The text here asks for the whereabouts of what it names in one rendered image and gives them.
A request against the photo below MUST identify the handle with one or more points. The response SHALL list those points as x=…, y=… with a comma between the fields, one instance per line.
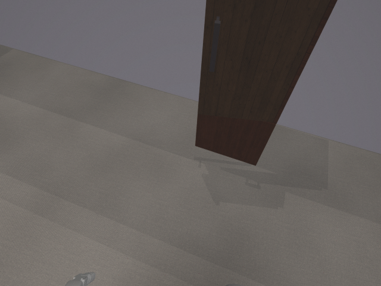
x=215, y=43

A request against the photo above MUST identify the cupboard door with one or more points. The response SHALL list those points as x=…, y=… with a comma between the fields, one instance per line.
x=261, y=44

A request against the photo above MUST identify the robot left hand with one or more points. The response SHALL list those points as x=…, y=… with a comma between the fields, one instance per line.
x=82, y=279

